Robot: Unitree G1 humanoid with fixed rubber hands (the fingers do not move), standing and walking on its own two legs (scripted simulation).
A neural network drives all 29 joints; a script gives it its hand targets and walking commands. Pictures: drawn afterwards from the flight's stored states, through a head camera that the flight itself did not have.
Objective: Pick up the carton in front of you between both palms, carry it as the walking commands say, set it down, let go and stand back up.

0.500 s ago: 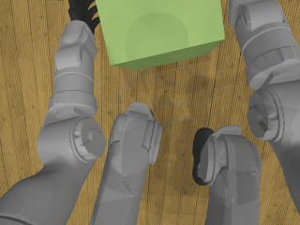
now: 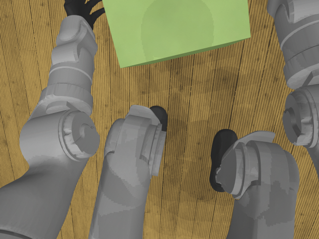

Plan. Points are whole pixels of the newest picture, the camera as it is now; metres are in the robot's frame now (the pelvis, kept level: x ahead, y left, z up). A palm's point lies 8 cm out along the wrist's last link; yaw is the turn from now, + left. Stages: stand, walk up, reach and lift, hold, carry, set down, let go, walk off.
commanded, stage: set down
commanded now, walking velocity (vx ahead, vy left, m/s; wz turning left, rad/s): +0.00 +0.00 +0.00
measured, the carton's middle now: (176, 5) +0.52 +0.10 -0.25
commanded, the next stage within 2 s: let go in 1.16 s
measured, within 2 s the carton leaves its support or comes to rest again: neither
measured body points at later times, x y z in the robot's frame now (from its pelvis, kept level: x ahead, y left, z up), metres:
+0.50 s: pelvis +0.00 +0.01 +0.05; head +0.34 +0.05 +0.34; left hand +0.49 +0.31 -0.07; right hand +0.62 -0.05 -0.06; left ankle +0.13 +0.13 -0.34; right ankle +0.09 -0.10 -0.34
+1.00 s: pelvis +0.02 +0.01 +0.18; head +0.35 +0.03 +0.49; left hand +0.49 +0.31 +0.09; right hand +0.63 -0.07 +0.08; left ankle +0.13 +0.13 -0.34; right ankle +0.09 -0.10 -0.34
